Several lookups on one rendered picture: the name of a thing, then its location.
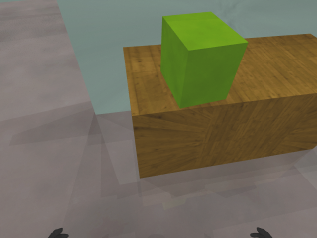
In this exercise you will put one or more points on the robot right hand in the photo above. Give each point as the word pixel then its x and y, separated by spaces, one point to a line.
pixel 262 234

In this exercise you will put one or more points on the robot left hand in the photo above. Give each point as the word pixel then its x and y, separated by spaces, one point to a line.
pixel 57 234

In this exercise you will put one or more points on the carton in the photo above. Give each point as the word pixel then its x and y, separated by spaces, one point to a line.
pixel 200 56

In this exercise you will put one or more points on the pedestal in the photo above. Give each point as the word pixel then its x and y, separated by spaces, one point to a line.
pixel 270 109

